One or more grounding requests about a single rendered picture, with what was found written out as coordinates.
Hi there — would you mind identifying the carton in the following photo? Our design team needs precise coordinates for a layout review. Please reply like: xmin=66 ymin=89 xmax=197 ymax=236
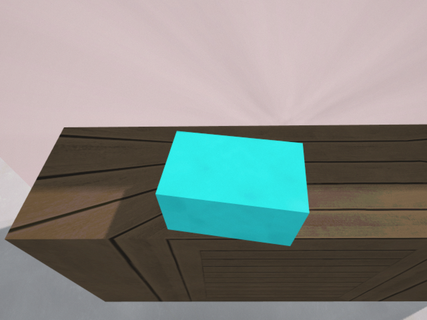
xmin=155 ymin=131 xmax=310 ymax=246

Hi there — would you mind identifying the pedestal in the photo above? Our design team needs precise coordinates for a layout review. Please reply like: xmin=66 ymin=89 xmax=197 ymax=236
xmin=5 ymin=124 xmax=427 ymax=302

